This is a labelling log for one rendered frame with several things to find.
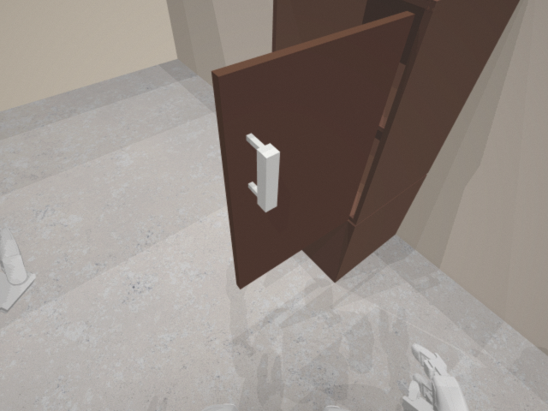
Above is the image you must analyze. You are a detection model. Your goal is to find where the right robot hand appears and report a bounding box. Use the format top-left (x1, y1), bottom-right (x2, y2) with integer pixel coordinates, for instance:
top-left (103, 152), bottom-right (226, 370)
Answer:
top-left (402, 343), bottom-right (469, 411)

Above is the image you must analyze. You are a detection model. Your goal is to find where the left robot hand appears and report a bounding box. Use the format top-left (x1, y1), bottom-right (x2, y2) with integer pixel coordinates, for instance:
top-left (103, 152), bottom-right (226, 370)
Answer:
top-left (0, 227), bottom-right (36, 313)

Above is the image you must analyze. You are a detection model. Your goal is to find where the cupboard door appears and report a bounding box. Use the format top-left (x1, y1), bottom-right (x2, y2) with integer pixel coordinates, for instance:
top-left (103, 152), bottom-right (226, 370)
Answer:
top-left (211, 11), bottom-right (415, 289)

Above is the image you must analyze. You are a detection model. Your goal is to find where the handle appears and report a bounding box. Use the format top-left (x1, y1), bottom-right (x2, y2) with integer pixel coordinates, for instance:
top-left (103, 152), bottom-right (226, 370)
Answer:
top-left (246, 133), bottom-right (280, 212)

